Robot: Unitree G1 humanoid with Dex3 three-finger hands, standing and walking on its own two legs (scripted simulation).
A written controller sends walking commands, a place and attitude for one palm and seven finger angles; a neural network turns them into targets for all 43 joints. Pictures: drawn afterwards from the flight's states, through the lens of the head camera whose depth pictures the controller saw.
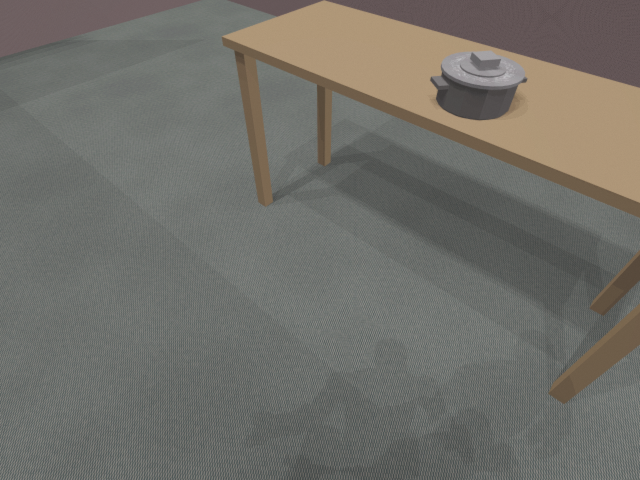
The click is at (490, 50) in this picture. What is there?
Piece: lid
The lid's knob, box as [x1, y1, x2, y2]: [470, 51, 500, 67]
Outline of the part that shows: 471,53 470,59 479,67 498,65 500,58 491,51 478,51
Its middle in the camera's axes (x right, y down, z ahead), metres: +0.39 -0.43 +0.92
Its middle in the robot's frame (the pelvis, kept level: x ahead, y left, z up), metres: +1.01 -0.34 +0.09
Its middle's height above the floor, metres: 0.87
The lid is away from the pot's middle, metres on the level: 0.00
